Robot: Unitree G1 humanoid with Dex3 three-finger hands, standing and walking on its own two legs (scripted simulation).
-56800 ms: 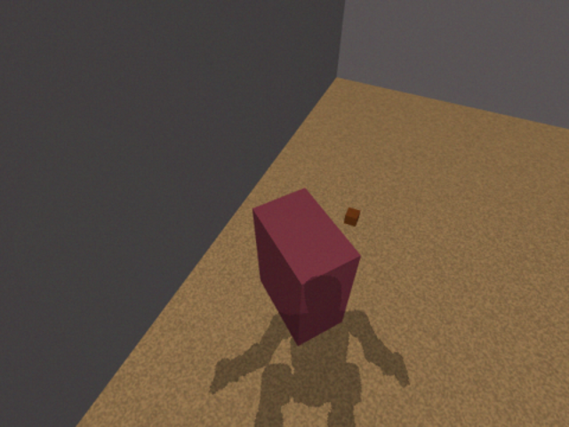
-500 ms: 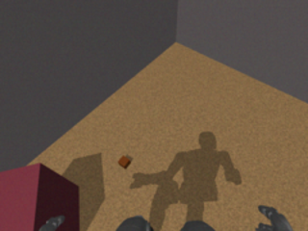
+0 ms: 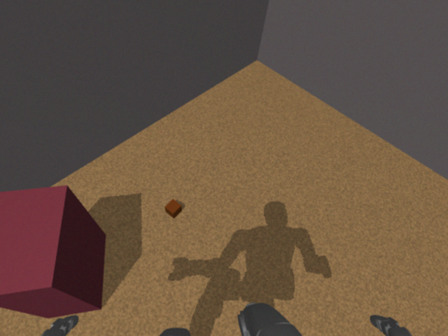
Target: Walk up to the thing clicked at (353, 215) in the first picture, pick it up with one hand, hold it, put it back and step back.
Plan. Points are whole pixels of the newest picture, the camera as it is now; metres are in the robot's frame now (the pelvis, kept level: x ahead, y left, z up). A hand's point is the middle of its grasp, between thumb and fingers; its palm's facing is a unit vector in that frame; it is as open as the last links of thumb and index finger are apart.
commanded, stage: step back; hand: left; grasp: from above
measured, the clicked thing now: (173, 208) +0.68 +0.20 -0.74
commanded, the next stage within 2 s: none
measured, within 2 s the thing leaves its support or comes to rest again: neither
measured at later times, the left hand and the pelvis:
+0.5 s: hand out of the picture -0.04 +0.23 -0.14, palm faces -0.03 -0.90 -0.44, open 7.4 cm; pelvis -0.16 -0.04 -0.01, yaw -1 degrees
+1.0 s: hand out of the picture -0.25 +0.18 -0.17, palm faces -0.04 -0.91 -0.40, open 7.4 cm; pelvis -0.34 -0.09 -0.03, yaw -1 degrees
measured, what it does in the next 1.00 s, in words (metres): walks backwards: right foot, then left foot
